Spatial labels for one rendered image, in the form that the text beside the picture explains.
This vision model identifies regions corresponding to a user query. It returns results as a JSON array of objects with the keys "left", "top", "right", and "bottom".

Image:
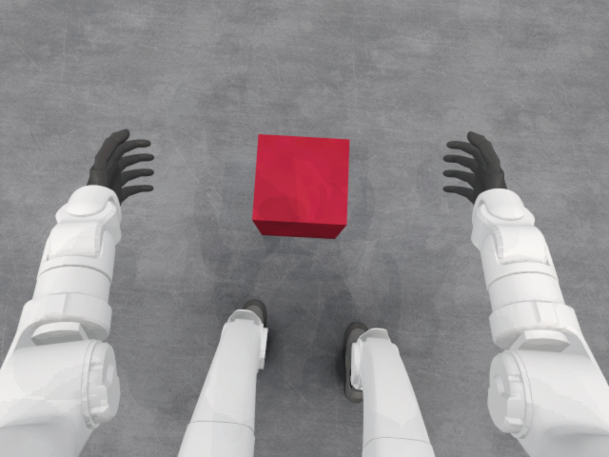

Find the left robot hand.
[{"left": 87, "top": 129, "right": 154, "bottom": 207}]

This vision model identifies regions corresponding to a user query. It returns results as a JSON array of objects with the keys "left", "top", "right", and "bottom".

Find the left robot forearm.
[{"left": 0, "top": 185, "right": 122, "bottom": 380}]

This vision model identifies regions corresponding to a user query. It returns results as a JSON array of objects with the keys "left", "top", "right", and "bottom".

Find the robot right thigh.
[{"left": 351, "top": 337, "right": 435, "bottom": 457}]

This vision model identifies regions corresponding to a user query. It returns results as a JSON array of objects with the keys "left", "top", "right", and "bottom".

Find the robot thigh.
[
  {"left": 351, "top": 337, "right": 435, "bottom": 457},
  {"left": 178, "top": 319, "right": 268, "bottom": 457}
]

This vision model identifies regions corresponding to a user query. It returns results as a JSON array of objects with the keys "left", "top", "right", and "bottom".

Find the robot left thigh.
[{"left": 178, "top": 319, "right": 268, "bottom": 457}]

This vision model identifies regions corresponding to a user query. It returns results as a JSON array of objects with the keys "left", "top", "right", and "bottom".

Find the right robot hand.
[{"left": 442, "top": 131, "right": 507, "bottom": 205}]

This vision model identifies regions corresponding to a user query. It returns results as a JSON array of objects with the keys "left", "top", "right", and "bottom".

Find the robot left upper arm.
[{"left": 0, "top": 339, "right": 120, "bottom": 457}]

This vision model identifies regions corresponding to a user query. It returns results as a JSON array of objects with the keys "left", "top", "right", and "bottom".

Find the right robot forearm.
[{"left": 471, "top": 189, "right": 609, "bottom": 395}]

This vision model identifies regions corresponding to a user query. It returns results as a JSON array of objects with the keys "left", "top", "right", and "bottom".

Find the carton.
[{"left": 252, "top": 134, "right": 349, "bottom": 239}]

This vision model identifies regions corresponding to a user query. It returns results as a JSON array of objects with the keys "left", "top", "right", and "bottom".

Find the robot right upper arm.
[{"left": 487, "top": 348, "right": 609, "bottom": 457}]

